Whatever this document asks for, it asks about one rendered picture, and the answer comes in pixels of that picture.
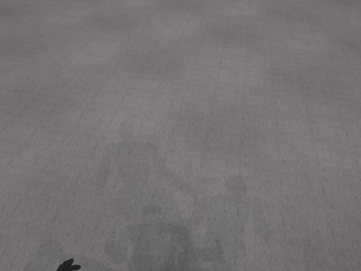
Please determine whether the left robot hand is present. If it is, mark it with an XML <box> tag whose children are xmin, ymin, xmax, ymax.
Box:
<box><xmin>56</xmin><ymin>259</ymin><xmax>81</xmax><ymax>271</ymax></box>

